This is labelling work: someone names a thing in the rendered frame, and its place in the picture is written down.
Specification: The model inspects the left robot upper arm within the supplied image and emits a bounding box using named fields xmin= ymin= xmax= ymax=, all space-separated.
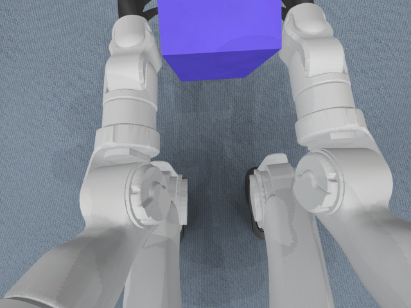
xmin=0 ymin=162 xmax=171 ymax=308

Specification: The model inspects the robot right thigh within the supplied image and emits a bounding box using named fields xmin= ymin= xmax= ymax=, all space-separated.
xmin=250 ymin=163 xmax=335 ymax=308

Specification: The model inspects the right robot upper arm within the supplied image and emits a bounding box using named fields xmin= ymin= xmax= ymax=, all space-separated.
xmin=293 ymin=148 xmax=411 ymax=308

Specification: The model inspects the robot left hand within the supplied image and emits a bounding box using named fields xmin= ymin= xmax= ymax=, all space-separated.
xmin=118 ymin=0 xmax=158 ymax=21

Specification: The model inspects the carton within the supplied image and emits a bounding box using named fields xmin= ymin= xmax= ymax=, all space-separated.
xmin=157 ymin=0 xmax=282 ymax=81

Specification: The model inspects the left robot forearm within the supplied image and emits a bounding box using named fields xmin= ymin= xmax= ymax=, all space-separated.
xmin=83 ymin=15 xmax=162 ymax=180

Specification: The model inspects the robot right hand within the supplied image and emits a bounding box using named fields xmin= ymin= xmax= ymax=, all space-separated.
xmin=281 ymin=0 xmax=314 ymax=20

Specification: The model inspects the robot left foot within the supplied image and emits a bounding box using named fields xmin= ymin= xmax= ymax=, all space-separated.
xmin=180 ymin=177 xmax=184 ymax=242

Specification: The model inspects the right robot forearm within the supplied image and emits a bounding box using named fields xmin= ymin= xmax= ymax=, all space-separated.
xmin=279 ymin=3 xmax=393 ymax=182

